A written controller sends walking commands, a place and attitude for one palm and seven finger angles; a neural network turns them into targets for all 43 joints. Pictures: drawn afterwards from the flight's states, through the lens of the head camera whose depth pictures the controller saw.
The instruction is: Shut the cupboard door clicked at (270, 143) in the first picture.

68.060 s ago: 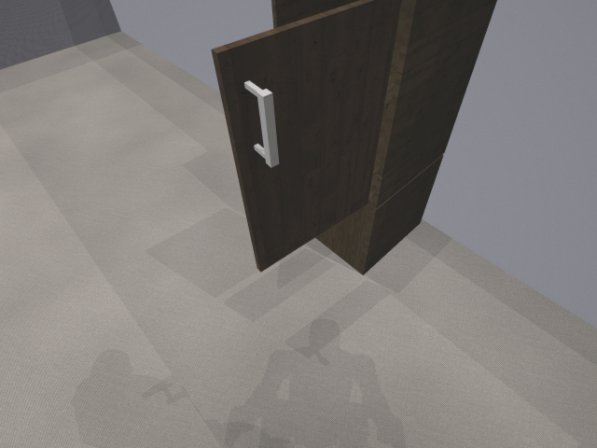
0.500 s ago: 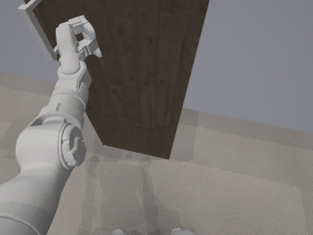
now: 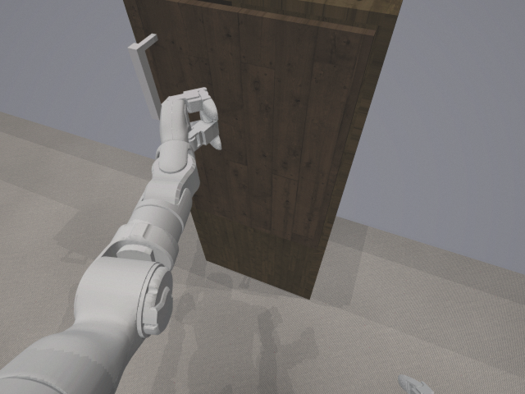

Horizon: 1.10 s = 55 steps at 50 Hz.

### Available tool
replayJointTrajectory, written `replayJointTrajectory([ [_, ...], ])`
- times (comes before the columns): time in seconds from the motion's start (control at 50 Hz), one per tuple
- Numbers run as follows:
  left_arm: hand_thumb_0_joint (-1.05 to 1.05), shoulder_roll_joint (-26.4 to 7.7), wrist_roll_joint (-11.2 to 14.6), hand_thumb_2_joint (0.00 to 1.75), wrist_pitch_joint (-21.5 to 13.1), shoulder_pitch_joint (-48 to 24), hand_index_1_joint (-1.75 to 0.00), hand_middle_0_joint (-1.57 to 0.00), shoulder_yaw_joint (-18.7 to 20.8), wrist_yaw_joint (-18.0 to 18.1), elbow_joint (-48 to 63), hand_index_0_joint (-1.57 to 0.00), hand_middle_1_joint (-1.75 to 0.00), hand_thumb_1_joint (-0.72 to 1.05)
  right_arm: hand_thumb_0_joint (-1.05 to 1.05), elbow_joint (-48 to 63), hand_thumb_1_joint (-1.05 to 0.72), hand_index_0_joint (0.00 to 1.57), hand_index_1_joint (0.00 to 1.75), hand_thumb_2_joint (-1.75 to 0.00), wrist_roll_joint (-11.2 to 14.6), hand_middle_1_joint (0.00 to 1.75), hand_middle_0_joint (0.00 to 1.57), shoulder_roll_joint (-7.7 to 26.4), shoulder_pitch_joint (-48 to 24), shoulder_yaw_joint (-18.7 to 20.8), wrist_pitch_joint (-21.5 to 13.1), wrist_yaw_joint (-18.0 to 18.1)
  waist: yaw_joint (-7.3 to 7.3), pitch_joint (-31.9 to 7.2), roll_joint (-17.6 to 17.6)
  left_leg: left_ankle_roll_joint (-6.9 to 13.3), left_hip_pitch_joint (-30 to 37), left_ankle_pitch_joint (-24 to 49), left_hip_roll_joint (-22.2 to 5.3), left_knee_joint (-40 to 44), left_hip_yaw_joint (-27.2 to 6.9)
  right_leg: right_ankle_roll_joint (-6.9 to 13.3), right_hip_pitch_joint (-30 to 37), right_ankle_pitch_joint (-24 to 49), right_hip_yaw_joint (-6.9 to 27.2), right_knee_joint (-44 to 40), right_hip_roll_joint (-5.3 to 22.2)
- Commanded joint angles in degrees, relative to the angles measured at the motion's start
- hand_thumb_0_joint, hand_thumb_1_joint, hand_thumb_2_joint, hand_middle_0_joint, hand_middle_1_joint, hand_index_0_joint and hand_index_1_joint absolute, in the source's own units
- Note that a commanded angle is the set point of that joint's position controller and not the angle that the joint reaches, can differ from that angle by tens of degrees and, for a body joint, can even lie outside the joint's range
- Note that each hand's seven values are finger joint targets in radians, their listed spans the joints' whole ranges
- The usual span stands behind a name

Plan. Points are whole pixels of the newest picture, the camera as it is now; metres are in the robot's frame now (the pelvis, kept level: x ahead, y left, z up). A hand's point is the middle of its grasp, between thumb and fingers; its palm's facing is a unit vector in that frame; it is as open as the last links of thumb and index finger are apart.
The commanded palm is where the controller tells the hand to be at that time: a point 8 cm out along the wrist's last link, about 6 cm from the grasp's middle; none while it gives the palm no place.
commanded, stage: draw the hand back to the body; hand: left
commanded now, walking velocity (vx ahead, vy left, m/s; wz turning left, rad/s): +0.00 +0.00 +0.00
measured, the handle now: (154, 79) +0.64 +0.18 +0.14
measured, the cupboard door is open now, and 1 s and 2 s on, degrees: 0 0 0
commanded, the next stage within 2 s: step back with the hand held close in 1.56 s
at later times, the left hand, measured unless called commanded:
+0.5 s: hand (134, 182) +0.36 +0.15 +0.17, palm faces +0.05 -1.00 -0.01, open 3.1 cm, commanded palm +0.32 +0.20 +0.17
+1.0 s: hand (2, 276) +0.23 +0.25 +0.18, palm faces +0.33 -0.90 -0.30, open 4.7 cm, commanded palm +0.18 +0.30 +0.19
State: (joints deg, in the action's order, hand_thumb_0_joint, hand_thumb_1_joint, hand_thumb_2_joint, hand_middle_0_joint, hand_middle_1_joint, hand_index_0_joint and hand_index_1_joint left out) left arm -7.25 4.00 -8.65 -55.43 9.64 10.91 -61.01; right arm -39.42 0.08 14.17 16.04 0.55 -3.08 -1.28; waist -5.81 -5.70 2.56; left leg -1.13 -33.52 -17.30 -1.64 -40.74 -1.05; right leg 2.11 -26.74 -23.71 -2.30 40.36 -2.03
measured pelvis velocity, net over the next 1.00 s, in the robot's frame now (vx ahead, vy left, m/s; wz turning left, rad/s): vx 0.00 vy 0.03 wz -0.01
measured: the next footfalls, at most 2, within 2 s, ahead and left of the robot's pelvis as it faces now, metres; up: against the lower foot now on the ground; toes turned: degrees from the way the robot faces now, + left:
none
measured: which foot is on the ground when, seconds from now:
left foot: down 0.00-1.00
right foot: down 0.00-1.00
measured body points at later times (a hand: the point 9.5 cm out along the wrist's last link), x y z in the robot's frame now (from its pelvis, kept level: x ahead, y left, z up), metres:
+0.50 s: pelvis -0.01 +0.01 +0.01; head -0.03 -0.01 +0.46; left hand +0.35 +0.20 +0.17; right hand +0.13 -0.25 -0.09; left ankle +0.03 +0.13 -0.71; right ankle -0.04 -0.09 -0.71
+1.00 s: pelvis +0.00 +0.03 +0.03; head -0.02 +0.00 +0.48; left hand +0.21 +0.29 +0.20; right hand +0.18 -0.18 -0.07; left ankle +0.03 +0.13 -0.71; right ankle -0.04 -0.09 -0.71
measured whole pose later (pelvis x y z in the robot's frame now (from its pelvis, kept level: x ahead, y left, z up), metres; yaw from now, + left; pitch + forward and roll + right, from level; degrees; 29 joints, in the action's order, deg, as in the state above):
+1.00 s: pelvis +0.00 +0.03 +0.03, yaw -1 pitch -3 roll +0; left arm -17.7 4.8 -5.0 15.2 12.0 5.0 13.9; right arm -36.0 1.4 12.2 10.7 -3.3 -1.7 3.6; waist 2.5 -0.3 4.4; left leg 1.0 -10.7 -10.7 0.4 -24.3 0.9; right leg -0.1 -3.9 -15.9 -0.5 22.8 0.1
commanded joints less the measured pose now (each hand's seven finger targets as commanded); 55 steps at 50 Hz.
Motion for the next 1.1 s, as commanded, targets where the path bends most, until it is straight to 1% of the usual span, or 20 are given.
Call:
replayJointTrajectory([
  [0.0,0.0,-12.8,0.4,0.9,-5.7,-26.3,-1.5,-1.3,5.6,0.0,13.1,-1.3,-1.5,0.9,0.0,4.6,-0.9,0.2,0.3,-0.9,-0.3,0.3,0.2,7.4,7.2,2.4,-1.2,0.7,-0.34,-20.7,-4.3,2.8,16.0,14.2,3.3,1.3,1.7,-2.4,3.5,29.4,2.5,-5.5,0.0],
  [0.06,0.0,-15.6,-0.2,0.9,-9.6,-16.8,-1.5,-1.3,8.0,-1.4,18.4,-1.3,-1.5,0.9,0.0,6.6,-0.9,0.2,0.3,-0.9,-0.5,0.3,0.2,7.1,6.6,2.4,-1.8,0.5,2.46,-25.5,-4.6,2.9,16.6,17.7,3.3,1.4,2.4,-2.3,8.5,34.7,2.6,-4.1,0.1],
  [0.12,0.0,-17.4,-1.1,0.9,-8.9,-3.4,-1.5,-1.3,9.0,-3.8,22.3,-1.3,-1.5,0.9,0.0,8.6,-0.9,0.2,0.3,-0.9,0.1,0.3,0.2,7.5,6.0,2.9,-1.3,0.2,4.76,-25.2,-7.8,3.1,15.2,18.7,3.4,2.3,3.4,-2.7,13.3,39.8,2.7,-4.3,0.2],
  [0.2,0.0,-14.0,3.0,0.9,-3.4,-0.7,-1.5,-1.3,5.0,-8.1,35.3,-1.3,-1.5,0.9,0.0,10.6,-0.9,0.2,0.3,-0.9,2.2,0.3,0.2,7.6,2.3,3.0,-0.6,1.2,3.74,-19.1,-9.6,3.5,17.0,15.5,3.0,4.6,4.1,-4.3,14.1,40.7,3.0,-8.1,0.5],
  [0.28,0.0,-9.8,6.4,0.9,-0.4,0.5,-1.5,-1.3,0.0,-10.6,48.4,-1.3,-1.5,0.9,0.0,10.8,-0.9,0.2,0.3,-0.9,3.0,0.3,0.2,6.5,-1.5,2.7,-1.8,3.0,3.58,-15.2,-4.9,4.0,22.4,14.1,2.8,6.2,3.9,-3.6,11.7,32.1,2.4,-11.1,-0.3],
  [0.38,0.0,-9.6,5.9,0.9,1.4,10.6,-1.47,-1.27,-2.0,-10.8,56.1,-1.27,-1.47,0.9,0.0,10.4,-0.9,0.2,0.3,-0.9,3.3,0.3,0.2,5.8,-5.0,1.7,-3.7,4.0,4.99,-11.5,2.0,3.4,26.0,12.7,2.3,8.0,2.6,-1.9,8.5,22.6,1.1,-11.8,-0.8],
  [0.46,0.0,-11.0,7.0,0.9,7.0,17.6,-1.35,-1.16,-0.2,-11.3,56.8,-1.16,-1.35,0.9,0.0,11.6,-0.9,0.2,0.3,-0.9,3.8,0.3,0.2,6.3,-8.7,0.6,-3.8,4.6,6.1,-7.7,-3.4,3.2,24.7,8.6,2.2,10.5,1.8,-1.9,8.6,16.3,0.5,-13.7,-0.4],
  [0.48,0.0,-13.4,2.5,0.9,2.7,21.7,-1.32,-1.13,-3.2,-9.4,64.7,-1.13,-1.32,0.9,0.0,12.7,-0.9,0.2,0.3,-0.9,2.9,0.3,0.2,5.1,-9.3,0.6,-3.4,4.8,4.77,-4.0,-4.0,3.1,25.2,7.8,2.3,12.8,2.2,-2.7,7.7,16.0,2.5,-16.3,0.8],
  [0.52,0.0,-15.6,2.1,0.9,1.4,32.0,-1.26,-1.08,0.5,-8.0,62.0,-1.08,-1.26,0.9,0.0,12.8,-0.9,0.2,0.3,-0.9,2.6,0.3,0.2,5.6,-10.3,0.3,-2.4,5.1,6.37,-3.2,-7.2,3.1,24.4,7.3,2.1,14.1,1.8,-2.5,9.6,14.5,1.9,-17.1,0.5],
  [0.54,0.0,-14.0,2.2,0.9,1.5,34.1,-1.23,-1.05,-1.3,-8.1,65.0,-1.05,-1.23,0.9,0.0,13.3,-0.9,0.2,0.3,-0.9,2.6,0.3,0.2,4.9,-11.0,0.0,-1.6,5.1,6.22,-3.2,-6.4,3.1,25.0,7.8,1.8,14.6,2.1,-2.4,11.5,15.1,2.0,-16.9,1.2],
  [0.56,0.0,-15.9,1.7,0.9,1.2,33.1,-1.2,-1.02,0.1,-7.9,66.7,-1.02,-1.2,0.9,0.0,13.6,-0.9,0.2,0.3,-0.9,2.6,0.3,0.2,4.9,-11.5,-0.3,-1.0,5.2,6.12,-3.1,-7.6,3.1,25.7,7.5,1.7,15.2,2.2,-2.6,11.2,14.4,1.9,-17.8,1.0],
  [0.62,0.0,-19.2,1.3,0.9,0.7,36.2,-1.11,-0.94,3.3,-7.2,70.8,-0.94,-1.11,0.9,0.0,13.9,-0.9,0.2,0.3,-0.9,2.3,0.3,0.2,4.8,-12.5,-0.5,-0.3,5.4,6.58,-2.3,-4.3,3.0,26.9,7.2,1.5,16.3,2.4,-2.4,12.4,13.2,2.3,-20.0,0.8],
  [0.7,0.0,-18.2,0.5,0.9,0.1,38.2,-0.99,-0.83,2.2,-6.4,80.2,-0.83,-0.99,0.9,0.0,14.3,-0.9,0.2,0.3,-0.9,2.0,0.3,0.2,4.1,-12.9,-1.2,-0.9,5.3,6.27,-3.9,5.2,2.2,31.3,9.1,1.3,17.7,1.8,-1.4,13.8,14.1,1.3,-20.4,0.6],
  [0.74,0.0,-16.5,0.6,0.9,0.3,42.8,-0.93,-0.78,0.7,-6.1,83.0,-0.78,-0.93,0.9,0.0,14.2,-0.9,0.2,0.3,-0.9,1.7,0.3,0.2,3.9,-13.0,-1.1,-1.5,5.3,6.19,-3.3,6.5,2.1,32.2,9.6,1.0,18.3,1.3,-1.2,14.5,14.5,1.3,-20.7,0.7],
  [0.8,0.0,-17.4,0.1,0.9,0.1,46.8,-0.84,-0.69,1.8,-5.5,85.2,-0.69,-0.84,0.9,0.0,14.0,-0.9,0.2,0.3,-0.9,1.4,0.3,0.2,4.4,-13.3,-1.4,-2.2,5.1,6.49,-2.5,4.7,1.8,32.4,8.5,0.9,19.8,0.2,-1.1,14.6,13.4,0.6,-21.2,0.3],
  [0.84,0.0,-16.6,0.6,0.9,0.5,52.7,-0.78,-0.64,2.3,-5.5,85.6,-0.64,-0.78,0.9,0.0,14.0,-0.9,0.2,0.3,-0.9,1.3,0.3,0.2,4.4,-13.4,-1.0,-2.4,5.4,6.76,-2.0,1.2,2.0,31.8,9.2,0.7,20.1,0.4,-1.3,16.1,13.8,0.5,-21.4,0.5],
  [0.9,0.0,-19.4,0.5,0.9,0.4,58.9,-0.69,-0.56,6.7,-5.3,85.6,-0.56,-0.69,0.9,0.0,13.9,-0.9,0.2,0.3,-0.9,1.3,0.3,0.2,4.7,-14.0,-0.9,-1.9,5.4,7.68,-0.7,-3.8,2.3,30.7,9.2,0.7,20.5,0.4,-1.6,16.3,13.6,0.2,-22.0,0.4],
  [0.98,0.0,-21.4,1.0,0.9,0.1,67.0,-0.57,-0.45,11.4,-5.3,88.0,-0.45,-0.57,0.9,0.0,13.7,-0.9,0.2,0.3,-0.9,1.3,0.3,0.2,4.1,-14.2,-0.6,-1.6,5.5,8.65,-0.3,-1.6,2.2,29.7,11.0,1.0,20.1,1.2,-1.7,18.3,15.1,0.2,-21.8,1.1],
  [1.02,0.0,-24.9,0.9,0.9,-0.2,70.1,-0.51,-0.39,15.5,-5.1,90.2,-0.39,-0.51,0.9,0.0,13.5,-0.9,0.2,0.3,-0.9,1.1,0.3,0.2,4.5,-14.5,-0.4,-2.0,5.5,9.39,-0.7,0.4,2.4,29.7,12.3,1.1,19.3,1.6,-1.8,18.5,16.6,0.6,-22.4,1.1],
  [1.08,0.0,-23.8,1.0,0.9,-0.7,75.3,-0.42,-0.31,15.9,-4.8,94.5,-0.31,-0.42,0.9,0.0,13.8,-0.9,0.2,0.3,-0.9,1.2,0.3,0.2,3.8,-13.9,-0.2,-2.7,5.3,9.22,-0.5,3.5,2.1,29.4,14.0,1.1,18.8,1.7,-1.6,18.9,18.0,0.2,-21.3,1.5],
])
